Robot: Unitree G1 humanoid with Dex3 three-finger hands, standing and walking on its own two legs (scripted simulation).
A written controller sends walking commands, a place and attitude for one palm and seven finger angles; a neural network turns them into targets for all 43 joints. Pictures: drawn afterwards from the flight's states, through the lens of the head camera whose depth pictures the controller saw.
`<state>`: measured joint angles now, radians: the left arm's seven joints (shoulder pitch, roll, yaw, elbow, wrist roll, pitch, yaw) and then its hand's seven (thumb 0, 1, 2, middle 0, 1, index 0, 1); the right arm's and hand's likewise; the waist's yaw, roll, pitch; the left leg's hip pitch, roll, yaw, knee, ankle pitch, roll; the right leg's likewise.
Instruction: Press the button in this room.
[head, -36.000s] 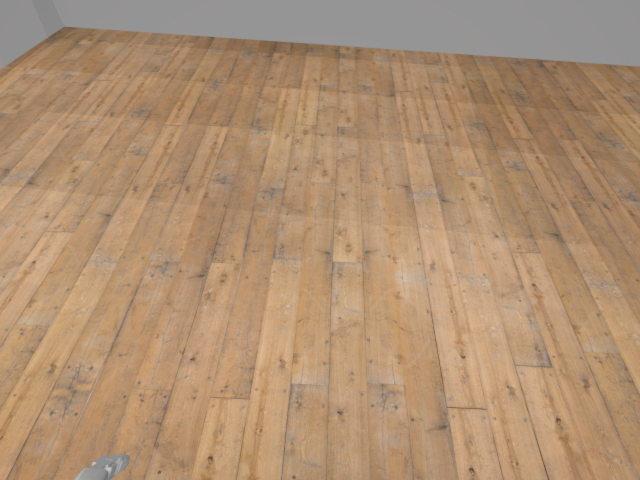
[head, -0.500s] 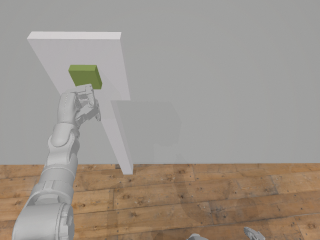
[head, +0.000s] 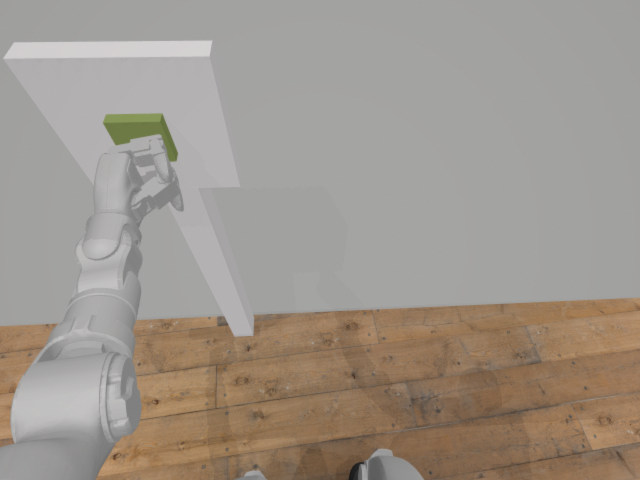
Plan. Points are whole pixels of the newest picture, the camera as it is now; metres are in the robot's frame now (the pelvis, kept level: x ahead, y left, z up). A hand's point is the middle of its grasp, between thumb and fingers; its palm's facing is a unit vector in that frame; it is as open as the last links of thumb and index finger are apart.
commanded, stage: press the button with the knuckle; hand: left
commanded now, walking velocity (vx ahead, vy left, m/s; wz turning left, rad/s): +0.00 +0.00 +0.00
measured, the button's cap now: (144, 135) +0.52 +0.21 +0.12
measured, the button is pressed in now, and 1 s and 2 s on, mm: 7 10 0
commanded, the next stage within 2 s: hold the button down briefly in 0.32 s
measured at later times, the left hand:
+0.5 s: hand (168, 177) +0.47 +0.18 +0.09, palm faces +0.00 -1.00 -0.03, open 2.8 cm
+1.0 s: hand (166, 181) +0.46 +0.19 +0.09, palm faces +0.03 -1.00 -0.02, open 2.7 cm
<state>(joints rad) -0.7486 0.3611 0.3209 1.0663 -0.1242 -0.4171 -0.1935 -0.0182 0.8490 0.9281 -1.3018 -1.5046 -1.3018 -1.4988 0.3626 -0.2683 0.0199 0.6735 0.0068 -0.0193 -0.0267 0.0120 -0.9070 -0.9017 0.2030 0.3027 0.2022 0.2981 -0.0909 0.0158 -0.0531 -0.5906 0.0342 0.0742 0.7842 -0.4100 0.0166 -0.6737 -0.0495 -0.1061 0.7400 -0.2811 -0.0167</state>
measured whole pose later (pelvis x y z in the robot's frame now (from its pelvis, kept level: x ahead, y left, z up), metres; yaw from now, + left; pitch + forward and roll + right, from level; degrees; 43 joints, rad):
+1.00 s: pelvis -0.03 +0.01 -0.02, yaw +1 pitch +15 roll -1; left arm -0.92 0.45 0.36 1.22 -0.09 -0.41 -0.20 -0.04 0.73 0.94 -1.30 -1.50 -1.37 -1.50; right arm 0.40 -0.29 0.05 0.64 -0.01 -0.06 -0.02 0.01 -0.91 -0.90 0.20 0.30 0.20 0.30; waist -0.16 0.01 -0.06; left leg -0.76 0.02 0.06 0.89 -0.40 0.03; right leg -0.82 -0.04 -0.09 0.80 -0.25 -0.01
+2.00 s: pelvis +0.02 -0.01 +0.01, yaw +1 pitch +6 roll +0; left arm -0.17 0.23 0.19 0.37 -0.21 -0.25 -0.19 0.02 0.90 0.90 -1.30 -1.50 -1.30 -1.50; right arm 0.26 -0.25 0.03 0.59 0.03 -0.07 -0.04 0.01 -0.91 -0.90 0.20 0.30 0.20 0.30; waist -0.01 0.05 -0.06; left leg -0.37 0.02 0.05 0.66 -0.40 0.00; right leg -0.46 -0.03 -0.09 0.66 -0.30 -0.02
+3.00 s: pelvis +0.03 +0.02 +0.04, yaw +1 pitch -5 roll -1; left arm 0.52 0.32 0.26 -0.46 -0.04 -0.10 0.11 0.02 0.89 0.90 -1.31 -1.50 -1.31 -1.50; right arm 0.22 -0.21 0.03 0.62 -0.01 -0.12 -0.05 0.02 -0.90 -0.90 0.20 0.30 0.20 0.30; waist 0.07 0.08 0.02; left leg -0.03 0.00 0.06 0.42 -0.31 0.03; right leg -0.10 -0.03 -0.09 0.39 -0.20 0.01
